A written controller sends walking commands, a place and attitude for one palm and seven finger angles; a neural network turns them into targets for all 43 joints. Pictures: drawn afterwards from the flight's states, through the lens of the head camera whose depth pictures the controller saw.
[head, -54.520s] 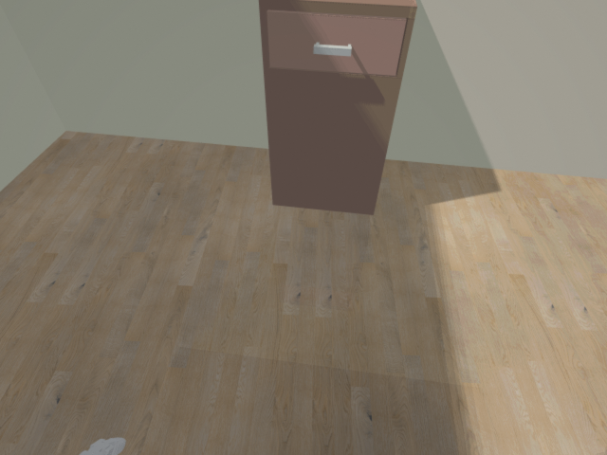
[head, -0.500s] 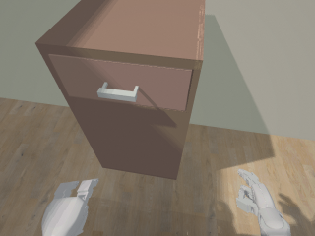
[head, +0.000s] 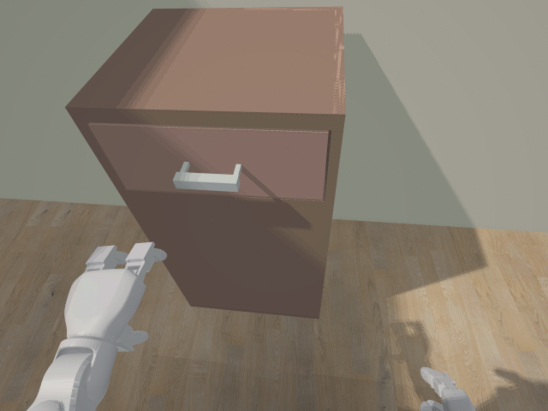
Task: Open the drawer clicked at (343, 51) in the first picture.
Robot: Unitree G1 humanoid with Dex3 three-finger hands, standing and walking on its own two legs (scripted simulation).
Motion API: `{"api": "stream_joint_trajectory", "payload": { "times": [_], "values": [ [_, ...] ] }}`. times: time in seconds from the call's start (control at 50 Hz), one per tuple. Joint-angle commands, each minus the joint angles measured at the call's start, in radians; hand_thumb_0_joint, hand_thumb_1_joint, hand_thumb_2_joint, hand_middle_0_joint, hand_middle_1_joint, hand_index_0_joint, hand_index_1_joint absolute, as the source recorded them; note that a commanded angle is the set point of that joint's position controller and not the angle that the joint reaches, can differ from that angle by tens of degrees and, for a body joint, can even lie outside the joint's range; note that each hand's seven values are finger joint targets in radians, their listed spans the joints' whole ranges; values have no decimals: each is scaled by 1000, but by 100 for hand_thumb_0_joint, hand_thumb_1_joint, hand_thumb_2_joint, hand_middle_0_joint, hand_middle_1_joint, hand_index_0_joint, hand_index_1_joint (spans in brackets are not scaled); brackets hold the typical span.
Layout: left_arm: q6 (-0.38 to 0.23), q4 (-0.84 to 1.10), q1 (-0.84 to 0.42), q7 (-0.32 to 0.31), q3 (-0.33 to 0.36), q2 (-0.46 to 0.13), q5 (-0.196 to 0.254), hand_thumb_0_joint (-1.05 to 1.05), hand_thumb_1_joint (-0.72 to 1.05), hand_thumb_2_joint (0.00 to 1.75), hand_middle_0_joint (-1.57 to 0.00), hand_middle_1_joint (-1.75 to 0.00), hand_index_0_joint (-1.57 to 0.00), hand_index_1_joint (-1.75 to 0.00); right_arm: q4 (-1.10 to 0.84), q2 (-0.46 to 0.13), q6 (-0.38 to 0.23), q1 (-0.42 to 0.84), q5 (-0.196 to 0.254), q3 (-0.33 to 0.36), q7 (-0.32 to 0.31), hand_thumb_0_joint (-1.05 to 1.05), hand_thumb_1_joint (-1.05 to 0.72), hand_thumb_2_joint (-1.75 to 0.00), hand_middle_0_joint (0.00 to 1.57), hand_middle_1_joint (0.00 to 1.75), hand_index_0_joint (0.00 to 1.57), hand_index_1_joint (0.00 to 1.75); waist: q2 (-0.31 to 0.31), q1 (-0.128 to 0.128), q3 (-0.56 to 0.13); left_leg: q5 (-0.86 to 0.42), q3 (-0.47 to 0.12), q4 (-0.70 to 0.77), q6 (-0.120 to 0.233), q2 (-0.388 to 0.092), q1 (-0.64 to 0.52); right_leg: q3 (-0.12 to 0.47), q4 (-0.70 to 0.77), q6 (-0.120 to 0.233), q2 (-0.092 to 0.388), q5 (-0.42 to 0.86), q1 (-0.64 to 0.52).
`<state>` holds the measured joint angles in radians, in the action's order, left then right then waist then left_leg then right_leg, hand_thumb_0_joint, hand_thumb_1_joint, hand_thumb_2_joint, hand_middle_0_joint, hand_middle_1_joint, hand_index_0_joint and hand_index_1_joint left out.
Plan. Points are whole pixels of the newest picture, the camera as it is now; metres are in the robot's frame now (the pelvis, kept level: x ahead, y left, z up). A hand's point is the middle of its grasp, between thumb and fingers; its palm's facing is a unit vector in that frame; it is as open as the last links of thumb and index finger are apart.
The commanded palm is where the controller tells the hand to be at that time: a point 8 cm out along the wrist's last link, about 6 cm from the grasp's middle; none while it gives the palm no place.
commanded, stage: raise the hand with hooked fingers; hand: left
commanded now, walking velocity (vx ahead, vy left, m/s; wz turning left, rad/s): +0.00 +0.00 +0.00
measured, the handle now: (209, 174) +0.52 +0.19 +0.02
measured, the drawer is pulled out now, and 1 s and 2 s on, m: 0.00 0.00 0.00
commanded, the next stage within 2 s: move the hooked fingers above the handle in 0.92 s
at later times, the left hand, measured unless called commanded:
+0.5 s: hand (96, 233) +0.29 +0.27 +0.13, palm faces +0.07 -0.05 -1.00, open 13.8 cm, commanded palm +0.27 +0.27 +0.19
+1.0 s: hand (104, 229) +0.30 +0.26 +0.14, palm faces +0.12 -0.05 -0.99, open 13.8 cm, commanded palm +0.27 +0.25 +0.19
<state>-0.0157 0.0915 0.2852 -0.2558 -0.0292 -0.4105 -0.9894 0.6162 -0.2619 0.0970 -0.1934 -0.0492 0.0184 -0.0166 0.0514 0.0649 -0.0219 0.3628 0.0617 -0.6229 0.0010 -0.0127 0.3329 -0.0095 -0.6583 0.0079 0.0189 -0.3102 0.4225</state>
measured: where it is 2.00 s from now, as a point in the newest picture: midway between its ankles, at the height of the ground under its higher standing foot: outside the picture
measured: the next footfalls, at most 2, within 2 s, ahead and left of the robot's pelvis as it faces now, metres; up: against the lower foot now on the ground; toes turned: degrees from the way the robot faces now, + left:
none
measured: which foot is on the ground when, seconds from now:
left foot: down 0.00-1.00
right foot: down 0.00-1.00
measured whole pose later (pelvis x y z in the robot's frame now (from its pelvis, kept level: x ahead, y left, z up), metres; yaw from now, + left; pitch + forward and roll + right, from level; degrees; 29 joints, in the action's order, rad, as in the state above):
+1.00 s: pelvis -0.01 +0.00 +0.02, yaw +1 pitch +1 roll +0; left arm -0.05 -0.05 -0.12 -0.06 -0.01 -0.51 -0.91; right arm 0.66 -0.27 0.13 -0.14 0.01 0.03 0.00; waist 0.09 0.09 0.01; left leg 0.24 0.04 -0.40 0.01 0.00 0.17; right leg -0.04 -0.42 0.00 0.03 -0.19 0.25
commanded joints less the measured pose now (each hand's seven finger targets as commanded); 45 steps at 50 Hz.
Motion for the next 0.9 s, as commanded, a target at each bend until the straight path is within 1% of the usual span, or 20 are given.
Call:
{"api": "stream_joint_trajectory", "payload": {
  "times": [0.0, 0.04, 0.08, 0.14, 0.16, 0.2, 0.22, 0.24, 0.26, 0.32, 0.38, 0.48, 0.54, 0.58, 0.6, 0.64, 0.74, 0.76, 0.8, 0.88],
  "values": [
    [-49, 220, -292, -90, 147, -196, -11, 0, -27, 40, -28, -105, -28, -105, -161, -68, -68, 182, 3, 36, -8, 0, -90, -90, 20, 30, 20, 30, 35, 10, -235, -280, -45, 79, 22, 39, -72, 24, 103, 41, -11, 199, -144],
    [-34, 199, -327, -83, 136, -196, -2, 0, -31, 38, -29, -108, -29, -108, -150, -74, -65, 179, 10, 44, -5, 0, -90, -90, 20, 30, 20, 30, 25, 9, -250, -312, -49, 91, 16, 33, -90, 7, 103, 40, -12, 219, -154],
    [3, 153, -348, -54, 103, -178, 14, 0, -36, 36, -29, -111, -29, -111, -145, -77, -58, 191, 22, 43, -6, 0, -90, -90, 20, 30, 20, 30, -6, 6, -216, -315, -51, 117, 14, 28, -85, -3, 118, 36, -13, 220, -164],
    [54, 135, -396, 7, 80, -193, 25, 0, -43, 33, -29, -115, -29, -115, -143, -82, -42, 202, 34, 39, -6, 0, -90, -90, 20, 30, 20, 30, -16, 14, -198, -357, -51, 155, 8, 23, -100, -9, 139, 36, -14, 249, -209],
    [67, 144, -415, 32, 83, -204, 31, 0, -45, 32, -30, -117, -30, -117, -151, -87, -37, 212, 38, 34, -7, 0, -90, -90, 20, 30, 20, 30, 1, 18, -199, -372, -55, 167, 6, 22, -108, -9, 145, 37, -15, 256, -230],
    [89, 126, -461, 77, 67, -216, 29, 0, -50, 30, -30, -120, -30, -120, -150, -84, -22, 217, 40, 23, -7, 0, -90, -90, 20, 30, 20, 30, -2, 19, -174, -387, -56, 192, 4, 19, -119, -16, 162, 36, -15, 253, -248],
    [95, 120, -483, 97, 74, -230, 29, 0, -50, 30, -30, -120, -30, -120, -150, -83, -15, 214, 41, 19, -8, 0, -90, -90, 20, 30, 20, 30, -29, 19, -169, -398, -58, 201, 5, 16, -121, -20, 169, 36, -17, 258, -260],
    [98, 118, -509, 116, 75, -240, 28, 0, -50, 30, -30, -120, -30, -120, -151, -85, -9, 218, 41, 15, -8, 0, -90, -90, 20, 30, 20, 30, -19, 19, -164, -390, -56, 212, 4, 16, -127, -18, 179, 35, -18, 251, -268],
    [96, 117, -528, 133, 98, -264, 32, 0, -50, 30, -30, -120, -30, -120, -154, -87, -5, 218, 41, 14, -9, 0, -90, -90, 20, 30, 20, 30, -14, 24, -171, -404, -56, 219, 5, 15, -137, -18, 185, 37, -22, 262, -287],
    [82, 94, -593, 178, 97, -278, 42, 0, -50, 30, -30, -120, -30, -120, -149, -82, 6, 209, 41, 4, -11, 0, -90, -90, 20, 30, 20, 30, -29, 19, -164, -402, -50, 236, 9, 19, -151, -20, 210, 34, -22, 275, -311],
    [59, 98, -673, 210, 105, -301, 50, 0, -50, 30, -30, -120, -30, -120, -145, -82, 8, 209, 43, -1, -11, 0, -90, -90, 20, 30, 20, 30, 9, 15, -182, -419, -52, 247, 7, 19, -175, -20, 225, 35, -23, 284, -331],
    [20, 89, -767, 241, 110, -322, 72, 0, -50, 30, -30, -120, -30, -120, -136, -86, 0, 197, 45, 1, -10, 0, -90, -90, 20, 30, 20, 30, 34, 11, -210, -451, -62, 259, 4, 22, -200, -25, 244, 37, -24, 298, -351],
    [13, 31, -707, 265, 106, -301, 91, 0, -50, 30, -30, -120, -30, -120, -133, -93, 3, 182, 50, 10, -5, 0, -90, -90, 20, 30, 20, 30, -18, 14, -181, -457, -52, 265, 5, 24, -181, -28, 257, 33, -25, 319, -352],
    [8, 9, -665, 286, 99, -286, 102, 0, -50, 30, -30, -120, -30, -120, -132, -97, 5, 180, 53, 10, 3, 0, -90, -90, 20, 30, 20, 30, -26, 18, -175, -454, -47, 269, 6, 23, -168, -28, 258, 32, -23, 322, -360],
    [3, 9, -645, 291, 113, -295, 109, 0, -50, 30, -30, -120, -30, -120, -134, -101, 7, 174, 52, 14, 5, 0, -90, -90, 20, 30, 20, 30, -48, 23, -177, -450, -44, 270, 8, 25, -159, -27, 259, 31, -22, 333, -369],
    [-11, 34, -644, 294, 118, -300, 110, 0, -50, 30, -30, -120, -30, -120, -144, -107, 8, 178, 52, 16, 9, 0, -90, -90, 20, 30, 20, 30, -46, 27, -174, -440, -42, 273, 11, 27, -147, -25, 259, 31, -20, 331, -368],
    [-80, 137, -675, 240, 185, -356, 104, 0, -50, 30, -30, -120, -30, -120, -147, -105, -7, 174, 42, 24, 8, 0, -90, -90, 20, 30, 20, 30, -12, 42, -265, -447, -49, 265, 14, 35, -172, -10, 249, 31, -16, 344, -397],
    [-90, 159, -685, 222, 202, -368, 104, 0, -50, 30, -30, -120, -30, -120, -146, -105, -11, 181, 43, 24, 8, 0, -90, -90, 20, 30, 20, 30, 15, 42, -265, -439, -53, 265, 13, 34, -171, -4, 252, 33, -19, 330, -391],
    [-105, 148, -686, 186, 206, -358, 102, 0, -50, 30, -30, -120, -30, -120, -131, -98, -18, 168, 43, 30, 8, 0, -90, -90, 20, 30, 20, 30, 22, 42, -254, -448, -48, 265, 12, 34, -172, -9, 251, 35, -15, 332, -379],
    [-68, 62, -689, 147, 188, -331, 95, 0, -50, 30, -30, -120, -30, -120, -109, -98, -14, 169, 53, 32, 10, 0, -90, -90, 20, 30, 20, 30, -9, 31, -214, -393, -35, 270, 12, 34, -148, -8, 264, 30, -12, 288, -347]
  ]
}}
